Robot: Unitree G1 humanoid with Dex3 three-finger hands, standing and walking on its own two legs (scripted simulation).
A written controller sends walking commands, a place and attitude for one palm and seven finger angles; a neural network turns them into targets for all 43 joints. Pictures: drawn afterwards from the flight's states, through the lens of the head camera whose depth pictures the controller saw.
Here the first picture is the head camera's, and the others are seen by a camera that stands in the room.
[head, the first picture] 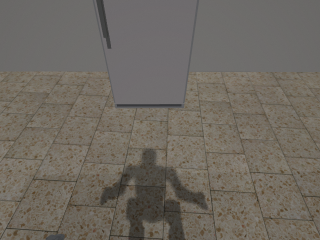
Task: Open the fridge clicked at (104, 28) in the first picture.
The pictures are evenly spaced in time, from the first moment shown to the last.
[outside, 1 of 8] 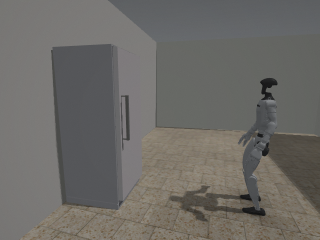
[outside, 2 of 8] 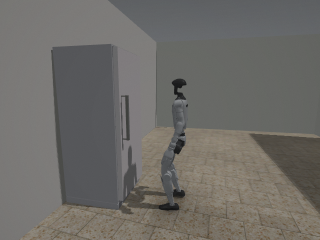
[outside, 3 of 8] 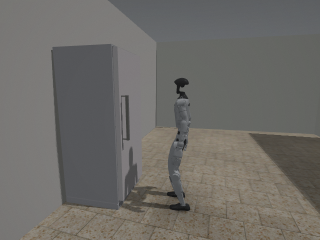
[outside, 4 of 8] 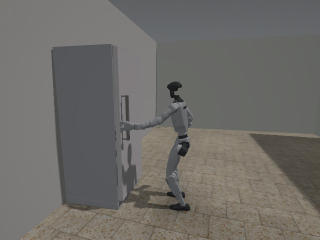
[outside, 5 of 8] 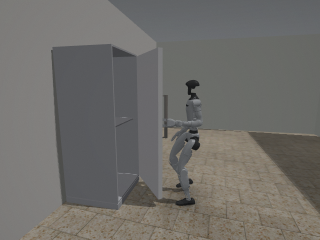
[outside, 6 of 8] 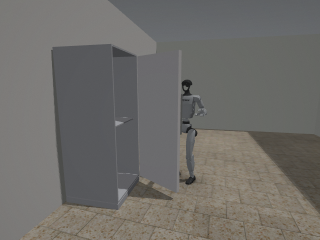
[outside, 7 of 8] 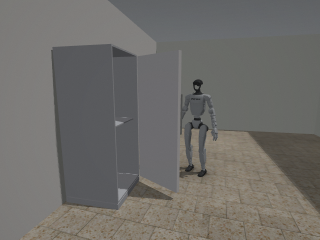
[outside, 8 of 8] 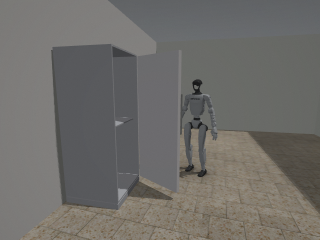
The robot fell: no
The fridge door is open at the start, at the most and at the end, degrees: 0 63 61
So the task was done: yes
